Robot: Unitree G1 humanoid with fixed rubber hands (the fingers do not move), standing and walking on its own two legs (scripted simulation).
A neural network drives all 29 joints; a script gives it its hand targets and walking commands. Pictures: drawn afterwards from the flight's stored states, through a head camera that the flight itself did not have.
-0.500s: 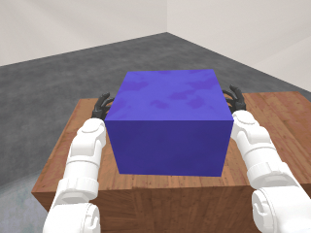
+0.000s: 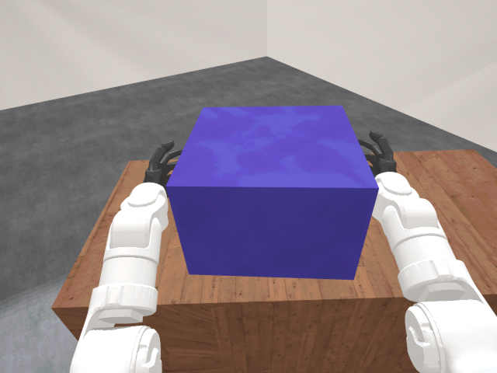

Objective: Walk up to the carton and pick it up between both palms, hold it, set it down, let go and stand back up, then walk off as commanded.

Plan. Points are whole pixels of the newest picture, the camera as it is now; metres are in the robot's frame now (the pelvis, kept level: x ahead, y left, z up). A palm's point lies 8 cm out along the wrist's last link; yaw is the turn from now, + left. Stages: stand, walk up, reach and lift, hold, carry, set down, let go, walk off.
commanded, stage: hold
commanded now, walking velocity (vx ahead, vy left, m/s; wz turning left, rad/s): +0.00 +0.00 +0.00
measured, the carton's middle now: (270, 184) +0.41 -0.01 +0.14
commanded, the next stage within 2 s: none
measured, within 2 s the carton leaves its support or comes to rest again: neither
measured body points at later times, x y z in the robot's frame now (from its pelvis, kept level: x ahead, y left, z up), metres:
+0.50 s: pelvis -0.01 +0.00 +0.00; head -0.08 +0.00 +0.45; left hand +0.36 +0.18 +0.18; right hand +0.38 -0.19 +0.19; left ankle +0.03 +0.12 -0.74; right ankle +0.03 -0.12 -0.74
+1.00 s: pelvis -0.01 +0.00 +0.00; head -0.07 +0.00 +0.45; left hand +0.37 +0.18 +0.19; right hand +0.39 -0.19 +0.19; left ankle +0.03 +0.12 -0.74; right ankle +0.03 -0.12 -0.74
